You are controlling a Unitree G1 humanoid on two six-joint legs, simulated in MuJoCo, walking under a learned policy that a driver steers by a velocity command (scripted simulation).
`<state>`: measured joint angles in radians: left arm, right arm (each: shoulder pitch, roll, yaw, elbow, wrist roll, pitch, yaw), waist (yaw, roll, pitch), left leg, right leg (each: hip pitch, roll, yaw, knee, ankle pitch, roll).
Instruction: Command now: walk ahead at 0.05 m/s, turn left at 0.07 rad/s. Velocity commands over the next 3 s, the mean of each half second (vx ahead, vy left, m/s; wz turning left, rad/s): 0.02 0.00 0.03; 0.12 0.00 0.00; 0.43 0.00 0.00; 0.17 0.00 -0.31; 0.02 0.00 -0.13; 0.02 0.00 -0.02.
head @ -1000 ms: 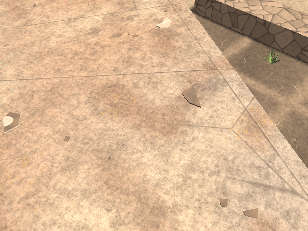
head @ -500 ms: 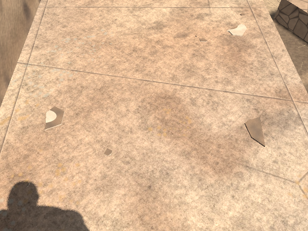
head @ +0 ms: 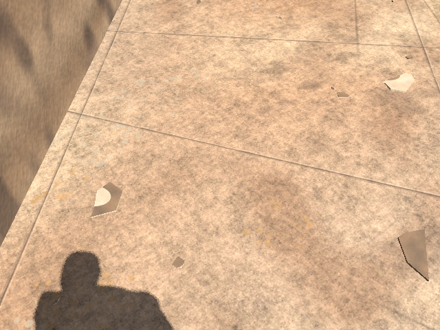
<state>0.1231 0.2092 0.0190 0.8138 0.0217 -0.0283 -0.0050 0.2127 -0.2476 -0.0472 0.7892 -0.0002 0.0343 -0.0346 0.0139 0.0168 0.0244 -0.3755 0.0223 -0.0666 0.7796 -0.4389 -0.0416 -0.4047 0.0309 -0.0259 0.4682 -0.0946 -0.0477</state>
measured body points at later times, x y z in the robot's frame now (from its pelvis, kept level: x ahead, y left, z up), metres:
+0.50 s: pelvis +0.05 +0.03 +0.00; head +0.06 +0.03 +0.45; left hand +0.14 +0.28 -0.14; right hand +0.10 -0.21 -0.14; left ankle +0.01 +0.15 -0.73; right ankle +0.09 -0.10 -0.73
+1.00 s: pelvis +0.11 +0.00 -0.01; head +0.11 -0.02 +0.44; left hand +0.17 +0.27 -0.14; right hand +0.08 -0.26 -0.16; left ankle +0.01 +0.15 -0.72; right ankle +0.11 -0.09 -0.73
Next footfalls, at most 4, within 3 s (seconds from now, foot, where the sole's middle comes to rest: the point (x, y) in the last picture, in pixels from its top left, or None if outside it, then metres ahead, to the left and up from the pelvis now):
0.06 left None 0.05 0.15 -0.77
1.48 left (194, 311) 0.53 0.13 -0.77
2.00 right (271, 296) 0.58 -0.10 -0.77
2.36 left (192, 284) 0.61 0.14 -0.77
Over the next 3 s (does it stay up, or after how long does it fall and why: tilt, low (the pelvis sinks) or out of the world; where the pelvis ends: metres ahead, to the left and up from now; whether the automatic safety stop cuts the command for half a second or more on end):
stays up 0.57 0.03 0.00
